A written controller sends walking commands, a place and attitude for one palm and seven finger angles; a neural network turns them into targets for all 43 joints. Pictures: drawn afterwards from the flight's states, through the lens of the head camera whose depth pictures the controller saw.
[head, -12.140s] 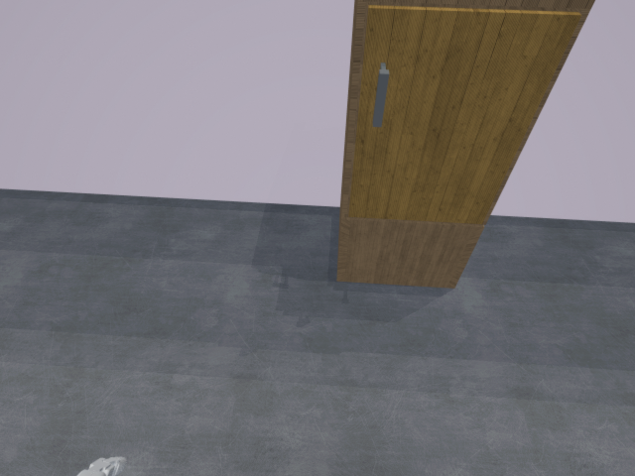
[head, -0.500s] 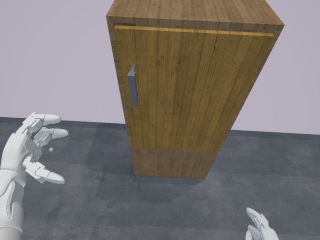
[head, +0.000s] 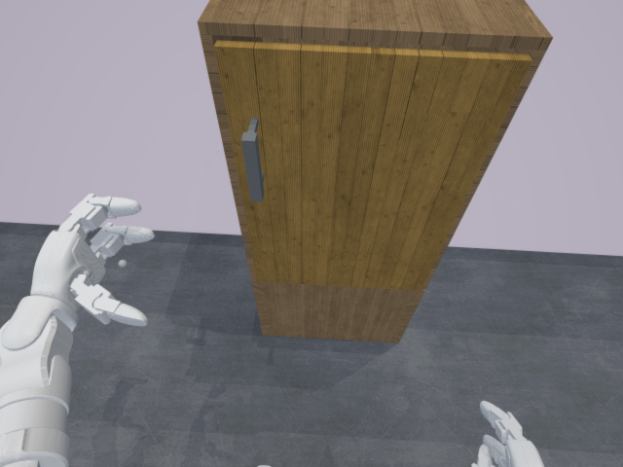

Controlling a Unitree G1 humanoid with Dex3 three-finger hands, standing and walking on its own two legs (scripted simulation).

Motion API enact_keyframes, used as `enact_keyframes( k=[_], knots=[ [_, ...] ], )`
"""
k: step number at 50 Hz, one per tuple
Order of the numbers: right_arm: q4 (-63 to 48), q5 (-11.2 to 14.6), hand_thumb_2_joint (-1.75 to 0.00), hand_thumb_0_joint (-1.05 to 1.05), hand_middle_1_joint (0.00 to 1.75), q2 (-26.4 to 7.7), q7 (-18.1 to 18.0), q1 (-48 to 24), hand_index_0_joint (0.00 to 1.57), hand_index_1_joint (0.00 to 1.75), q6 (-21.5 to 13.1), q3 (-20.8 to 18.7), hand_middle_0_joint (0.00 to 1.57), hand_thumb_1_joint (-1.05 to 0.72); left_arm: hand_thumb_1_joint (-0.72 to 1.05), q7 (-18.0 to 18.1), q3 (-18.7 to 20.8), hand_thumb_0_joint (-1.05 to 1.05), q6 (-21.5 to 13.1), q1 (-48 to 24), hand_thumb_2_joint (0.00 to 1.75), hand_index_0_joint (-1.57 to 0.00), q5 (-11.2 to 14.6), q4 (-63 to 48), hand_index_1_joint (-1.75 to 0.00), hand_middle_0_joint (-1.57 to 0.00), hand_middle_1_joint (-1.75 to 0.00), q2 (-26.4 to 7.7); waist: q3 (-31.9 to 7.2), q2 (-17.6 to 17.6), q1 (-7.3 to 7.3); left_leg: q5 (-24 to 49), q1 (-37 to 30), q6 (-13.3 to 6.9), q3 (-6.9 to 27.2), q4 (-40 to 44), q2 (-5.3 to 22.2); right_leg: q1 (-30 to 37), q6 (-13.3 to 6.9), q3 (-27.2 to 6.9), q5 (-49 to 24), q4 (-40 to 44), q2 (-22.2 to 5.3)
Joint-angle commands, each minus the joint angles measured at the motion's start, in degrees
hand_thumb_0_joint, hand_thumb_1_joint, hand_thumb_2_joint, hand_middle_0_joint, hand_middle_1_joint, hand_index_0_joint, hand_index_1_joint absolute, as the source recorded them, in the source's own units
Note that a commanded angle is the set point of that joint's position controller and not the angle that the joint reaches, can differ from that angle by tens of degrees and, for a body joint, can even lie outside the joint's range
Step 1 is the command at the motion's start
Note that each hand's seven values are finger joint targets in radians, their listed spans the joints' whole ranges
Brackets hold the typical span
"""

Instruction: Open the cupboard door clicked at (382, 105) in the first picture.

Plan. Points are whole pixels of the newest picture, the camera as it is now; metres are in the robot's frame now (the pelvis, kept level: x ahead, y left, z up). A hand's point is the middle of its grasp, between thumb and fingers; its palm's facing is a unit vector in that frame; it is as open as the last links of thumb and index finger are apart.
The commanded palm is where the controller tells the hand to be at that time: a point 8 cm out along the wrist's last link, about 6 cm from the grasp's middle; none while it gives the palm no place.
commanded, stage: move the hooked fingers beside the handle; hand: left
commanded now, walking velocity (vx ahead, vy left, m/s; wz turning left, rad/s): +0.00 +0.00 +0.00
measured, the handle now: (255, 161) +0.55 +0.13 +0.07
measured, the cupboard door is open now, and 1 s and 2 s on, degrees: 0 0 0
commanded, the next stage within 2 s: none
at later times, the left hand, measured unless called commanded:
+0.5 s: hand (164, 224) +0.40 +0.23 +0.08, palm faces -0.01 -1.00 -0.01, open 14.0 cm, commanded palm +0.37 +0.28 +0.08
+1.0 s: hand (194, 195) +0.46 +0.20 +0.08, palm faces -0.03 -1.00 +0.01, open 14.0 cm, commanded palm +0.44 +0.25 +0.07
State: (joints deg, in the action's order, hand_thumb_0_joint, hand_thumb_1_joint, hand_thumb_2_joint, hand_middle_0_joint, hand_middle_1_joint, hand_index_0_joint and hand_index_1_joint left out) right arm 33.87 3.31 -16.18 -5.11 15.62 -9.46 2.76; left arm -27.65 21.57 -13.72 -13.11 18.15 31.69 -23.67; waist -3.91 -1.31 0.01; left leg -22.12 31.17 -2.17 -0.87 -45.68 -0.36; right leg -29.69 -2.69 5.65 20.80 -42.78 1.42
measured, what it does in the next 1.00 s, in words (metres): stands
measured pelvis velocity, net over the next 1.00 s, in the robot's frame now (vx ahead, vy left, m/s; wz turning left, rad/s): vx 0.00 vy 0.01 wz -0.03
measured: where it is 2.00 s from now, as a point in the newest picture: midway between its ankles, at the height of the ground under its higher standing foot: outside the picture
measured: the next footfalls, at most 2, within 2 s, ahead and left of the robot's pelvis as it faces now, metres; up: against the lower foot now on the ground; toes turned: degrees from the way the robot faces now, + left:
none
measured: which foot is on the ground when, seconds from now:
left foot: down 0.00-1.00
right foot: down 0.00-1.00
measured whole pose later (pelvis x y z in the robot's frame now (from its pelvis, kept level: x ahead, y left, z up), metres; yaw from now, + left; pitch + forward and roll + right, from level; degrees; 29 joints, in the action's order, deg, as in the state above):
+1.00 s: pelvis +0.00 +0.01 -0.01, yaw -2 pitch +14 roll -2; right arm 36.8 2.1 -15.6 -2.1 20.2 -0.8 2.0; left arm -18.2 19.7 -20.8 -41.2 10.3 60.0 -24.8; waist -5.1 -0.7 -5.0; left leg -23.7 40.3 -2.8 -2.2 -49.8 0.0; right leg -39.3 -2.1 4.3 21.7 -46.9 1.6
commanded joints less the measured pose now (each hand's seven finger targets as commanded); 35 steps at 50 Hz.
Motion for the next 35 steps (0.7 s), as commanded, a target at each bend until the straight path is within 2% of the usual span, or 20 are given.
enact_keyframes(
  k=[1,3,4,6,7,10,13,16,18,19,20,22,25,27,28,30,31,32,33,35],
  knots=[
    [-7.6,-0.1,-0.90,0.00,0.30,-8.2,-0.4,-0.5,0.20,0.30,-1.5,-3.2,0.20,-0.90,-0.50,1.9,5.1,0.00,-3.1,-17.0,0.30,-0.30,0.8,-7.9,-1.20,-0.30,-1.20,-16.1,-14.1,-1.6,-0.67,12.6,-5.8,0.4,2.7,6.4,0.0,6.4,1.1,-5.3,-12.4,5.4,-0.3],
    [-7.4,-0.3,-0.90,0.00,0.30,-8.3,-0.3,-0.1,0.20,0.30,-0.9,-3.1,0.20,-0.90,-0.50,2.5,6.2,0.00,-3.4,-19.1,0.30,-0.30,0.5,-7.0,-1.20,-0.30,-1.20,-17.8,-13.7,-0.9,-0.62,13.7,-5.1,0.3,2.7,6.3,0.1,7.1,1.0,-5.4,-14.0,5.0,-0.3],
    [-7.8,-0.2,-0.90,0.00,0.30,-8.0,-0.1,-0.1,0.20,0.30,-0.7,-3.1,0.20,-0.90,-0.50,2.4,5.0,0.00,-3.5,-18.7,0.30,-0.30,0.2,-7.1,-1.20,-0.30,-1.20,-16.3,-14.9,-3.4,-0.35,14.1,-5.5,0.4,2.2,6.2,0.0,7.1,1.1,-5.5,-14.5,4.8,-0.4],
    [-7.6,-0.2,-0.90,0.00,0.30,-8.0,-0.1,0.6,0.20,0.30,-0.3,-3.3,0.20,-0.90,-0.50,3.0,5.3,0.00,-4.1,-20.4,0.30,-0.30,0.0,-6.7,-1.20,-0.30,-1.20,-16.5,-15.3,-2.1,-0.87,14.4,-5.7,0.4,2.3,6.2,0.2,6.9,1.2,-5.3,-14.9,4.8,-0.2],
    [-7.6,-0.2,-0.90,0.00,0.30,-8.0,0.1,0.8,0.20,0.30,-0.2,-3.3,0.20,-0.90,-0.50,3.1,4.1,0.00,-4.6,-21.8,0.30,-0.30,-0.3,-7.5,-1.20,-0.30,-1.20,-15.6,-16.1,-3.9,-1.14,15.3,-6.4,0.4,2.2,6.1,0.1,6.7,1.1,-5.3,-15.6,4.5,-0.2],
    [-7.2,-0.3,-0.90,0.00,0.30,-8.0,0.3,1.9,0.20,0.30,0.1,-3.6,0.20,-0.90,-0.50,3.4,3.6,0.00,-5.3,-22.5,0.30,-0.30,-0.1,-6.7,-1.20,-0.30,-1.20,-14.6,-17.7,-1.9,-1.26,17.2,-7.3,0.4,2.5,5.8,0.4,7.0,1.2,-5.1,-17.5,3.9,0.0],
    [-6.4,-0.3,-0.90,0.00,0.30,-8.2,0.3,2.7,0.20,0.30,0.8,-3.7,0.20,-0.90,-0.50,3.8,2.0,0.00,-5.4,-24.7,0.30,-0.30,-0.7,-4.8,-1.20,-0.30,-1.20,-13.5,-16.5,-1.3,-2.13,17.1,-6.9,0.3,2.3,5.5,0.5,5.7,1.2,-5.0,-17.5,3.9,0.1],
    [-6.0,-0.3,-0.90,0.00,0.30,-8.3,0.4,3.1,0.20,0.30,1.5,-3.9,0.20,-0.90,-0.50,4.7,3.6,0.00,-5.4,-25.5,0.30,-0.30,-1.2,-3.5,-1.20,-0.30,-1.20,-15.1,-17.2,-2.1,-1.89,16.2,-6.2,0.3,2.0,5.7,0.4,5.9,1.3,-5.3,-17.0,4.1,-0.1],
    [-5.7,-0.4,-0.90,0.00,0.30,-8.2,0.5,3.3,0.20,0.30,2.1,-3.8,0.20,-0.90,-0.50,5.1,2.4,0.00,-5.8,-28.3,0.30,-0.30,-1.6,-2.6,-1.20,-0.30,-1.20,-14.5,-16.4,-1.0,-2.51,15.9,-5.6,0.1,2.0,5.4,0.5,5.6,1.3,-5.5,-17.0,4.0,-0.1],
    [-5.7,-0.4,-0.90,0.00,0.30,-8.2,0.5,3.7,0.20,0.30,2.2,-3.9,0.20,-0.90,-0.50,5.4,3.8,0.00,-6.0,-28.7,0.30,-0.30,-1.8,-2.1,-1.20,-0.30,-1.20,-15.7,-17.9,-1.1,-2.02,16.4,-5.4,0.2,2.0,5.5,0.4,6.5,1.3,-5.7,-17.7,3.8,-0.1],
    [-5.4,-0.4,-0.90,0.00,0.30,-8.3,0.5,3.9,0.20,0.30,2.5,-3.9,0.20,-0.90,-0.50,5.6,3.8,0.00,-6.2,-29.5,0.30,-0.30,-2.1,-0.5,-1.20,-0.30,-1.20,-16.1,-17.2,-0.6,-2.40,15.9,-4.8,0.2,1.9,5.5,0.5,6.4,1.4,-5.8,-17.5,3.9,-0.1],
    [-5.0,-0.5,-0.90,0.00,0.30,-8.0,0.5,4.2,0.20,0.30,2.7,-4.0,0.20,-0.90,-0.50,5.9,2.4,0.00,-7.3,-32.6,0.30,-0.30,-2.5,-1.1,-1.20,-0.30,-1.20,-14.7,-18.3,-3.4,-2.73,16.4,-6.6,0.4,2.1,5.4,0.5,4.9,1.3,-5.4,-16.9,3.5,0.0],
    [-4.8,-0.6,-0.90,0.00,0.30,-8.1,0.8,4.9,0.20,0.30,3.2,-4.0,0.20,-0.90,-0.50,6.3,1.6,0.00,-8.0,-34.0,0.30,-0.30,-2.9,-0.1,-1.20,-0.30,-1.20,-14.2,-19.8,-3.6,-2.94,18.3,-7.7,0.6,2.5,4.9,0.8,4.4,1.1,-5.1,-17.8,2.9,0.2],
    [-4.5,-0.6,-0.90,0.00,0.30,-8.2,1.0,5.2,0.20,0.30,3.6,-4.1,0.20,-0.90,-0.50,6.8,1.7,0.00,-7.7,-33.5,0.30,-0.30,-3.0,3.1,-1.20,-0.30,-1.20,-13.7,-18.4,-1.8,-3.13,17.1,-6.2,0.4,2.2,4.8,0.7,4.1,1.3,-5.2,-17.6,3.2,0.2],
    [-4.4,-0.6,-0.90,0.00,0.30,-8.5,1.1,5.7,0.20,0.30,3.9,-4.1,0.20,-0.90,-0.50,6.8,2.2,0.00,-7.6,-34.0,0.30,-0.30,-2.9,4.7,-1.20,-0.30,-1.20,-14.5,-18.2,0.8,-3.07,17.3,-5.0,0.2,2.3,4.6,0.7,5.1,1.2,-5.2,-18.1,3.0,0.3],
    [-4.5,-0.6,-0.90,0.00,0.30,-8.4,1.2,5.7,0.20,0.30,4.4,-4.1,0.20,-0.90,-0.50,6.7,2.4,0.00,-7.6,-34.9,0.30,-0.30,-3.6,5.9,-1.20,-0.30,-1.20,-15.1,-18.5,-1.7,-2.97,16.9,-4.7,0.3,1.9,4.6,0.6,4.5,1.2,-5.5,-17.9,2.9,0.1],
    [-4.6,-0.6,-0.90,0.00,0.30,-8.2,1.3,5.6,0.20,0.30,4.6,-3.9,0.20,-0.90,-0.50,6.7,0.9,0.00,-7.6,-36.5,0.30,-0.30,-3.7,6.3,-1.20,-0.30,-1.20,-13.5,-17.7,-2.2,-3.51,16.4,-4.5,0.3,1.8,4.5,0.5,3.7,1.3,-5.4,-17.6,2.9,0.1],
    [-4.3,-0.7,-0.90,0.00,0.30,-8.4,1.3,6.0,0.20,0.30,4.8,-4.1,0.20,-0.90,-0.50,7.0,2.1,0.00,-7.9,-37.8,0.30,-0.30,-3.9,6.9,-1.20,-0.30,-1.20,-15.1,-18.0,-1.8,-3.49,16.1,-4.2,0.3,2.0,4.4,0.6,3.5,1.3,-5.4,-17.1,2.9,0.1],
    [-4.3,-0.8,-0.90,0.00,0.30,-8.6,1.3,6.4,0.20,0.30,5.2,-4.1,0.20,-0.90,-0.50,7.1,2.7,0.00,-8.3,-38.5,0.30,-0.30,-4.1,7.1,-1.20,-0.30,-1.20,-16.1,-18.7,-1.4,-3.29,17.1,-4.2,0.2,2.0,3.9,0.6,4.1,1.1,-5.5,-17.8,2.3,0.3],
    [-4.4,-0.9,-0.90,0.00,0.30,-8.2,1.6,6.6,0.20,0.30,5.4,-4.2,0.20,-0.90,-0.50,7.4,2.1,0.00,-9.2,-39.7,0.30,-0.30,-4.2,6.1,-1.20,-0.30,-1.20,-15.2,-21.3,-3.1,-3.37,18.8,-5.8,0.3,1.9,3.6,0.6,4.5,1.2,-5.7,-19.5,2.1,0.3]
  ],
)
